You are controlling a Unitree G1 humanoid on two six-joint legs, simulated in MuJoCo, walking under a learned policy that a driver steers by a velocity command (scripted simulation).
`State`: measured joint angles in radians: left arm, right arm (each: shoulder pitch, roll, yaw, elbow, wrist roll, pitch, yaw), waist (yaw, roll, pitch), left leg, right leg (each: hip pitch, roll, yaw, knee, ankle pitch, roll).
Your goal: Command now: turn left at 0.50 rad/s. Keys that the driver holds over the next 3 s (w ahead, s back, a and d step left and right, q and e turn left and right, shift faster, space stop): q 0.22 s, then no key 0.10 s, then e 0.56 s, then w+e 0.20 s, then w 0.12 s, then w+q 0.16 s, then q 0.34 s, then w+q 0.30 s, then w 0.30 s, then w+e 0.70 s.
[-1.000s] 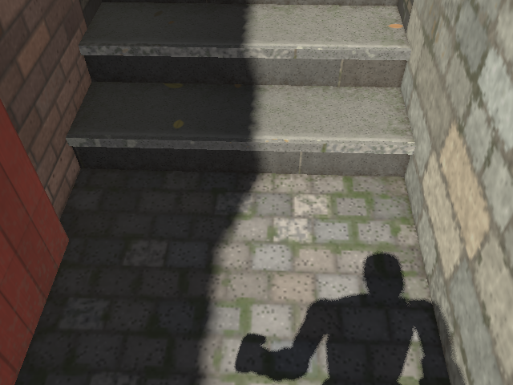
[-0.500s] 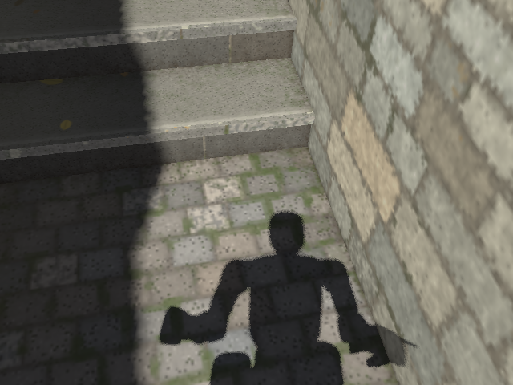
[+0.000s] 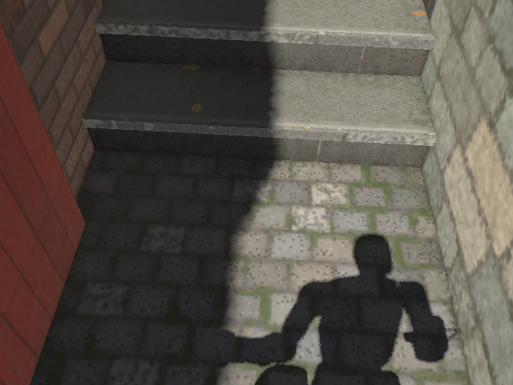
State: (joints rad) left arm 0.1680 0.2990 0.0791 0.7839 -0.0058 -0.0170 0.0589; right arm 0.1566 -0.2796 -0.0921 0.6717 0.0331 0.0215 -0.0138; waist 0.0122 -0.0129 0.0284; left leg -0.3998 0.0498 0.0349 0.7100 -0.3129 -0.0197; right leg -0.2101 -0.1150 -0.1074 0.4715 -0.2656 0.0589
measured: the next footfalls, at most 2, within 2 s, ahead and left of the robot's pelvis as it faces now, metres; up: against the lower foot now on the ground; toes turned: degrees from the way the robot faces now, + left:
left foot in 0.04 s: +0.06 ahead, +0.13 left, +0.00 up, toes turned +5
right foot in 0.54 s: +0.05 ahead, -0.09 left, +0.00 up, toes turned +8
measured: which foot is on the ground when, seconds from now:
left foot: up 0.00-0.02, down 0.04-1.00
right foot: down 0.00-0.04, up 0.06-0.52, down 0.54-0.74, up 0.76-1.00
